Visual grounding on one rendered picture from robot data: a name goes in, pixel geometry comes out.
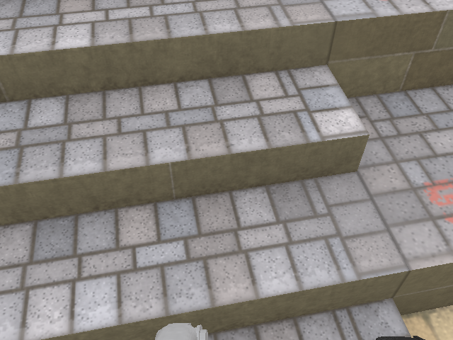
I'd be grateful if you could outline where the robot left thigh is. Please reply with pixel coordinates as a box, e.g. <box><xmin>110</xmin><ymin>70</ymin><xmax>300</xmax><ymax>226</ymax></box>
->
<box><xmin>155</xmin><ymin>323</ymin><xmax>208</xmax><ymax>340</ymax></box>

